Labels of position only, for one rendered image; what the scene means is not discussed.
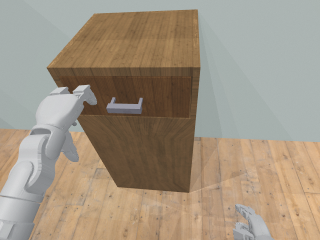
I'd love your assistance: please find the drawer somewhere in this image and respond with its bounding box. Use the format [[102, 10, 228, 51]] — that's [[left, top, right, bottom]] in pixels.
[[59, 76, 191, 118]]

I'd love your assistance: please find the robot left forearm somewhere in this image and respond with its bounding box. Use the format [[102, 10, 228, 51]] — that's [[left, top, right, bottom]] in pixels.
[[0, 124, 66, 240]]

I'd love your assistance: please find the handle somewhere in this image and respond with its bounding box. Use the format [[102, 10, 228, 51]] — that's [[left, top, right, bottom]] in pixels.
[[106, 97, 143, 114]]

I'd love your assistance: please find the cabinet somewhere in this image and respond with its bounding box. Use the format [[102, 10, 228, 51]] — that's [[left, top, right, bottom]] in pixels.
[[47, 9, 201, 193]]

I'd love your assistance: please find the robot left hand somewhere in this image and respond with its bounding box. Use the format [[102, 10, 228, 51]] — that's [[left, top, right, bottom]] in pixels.
[[35, 85, 97, 162]]

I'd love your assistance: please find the robot right hand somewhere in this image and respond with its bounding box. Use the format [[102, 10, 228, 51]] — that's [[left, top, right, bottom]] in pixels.
[[232, 204, 271, 240]]

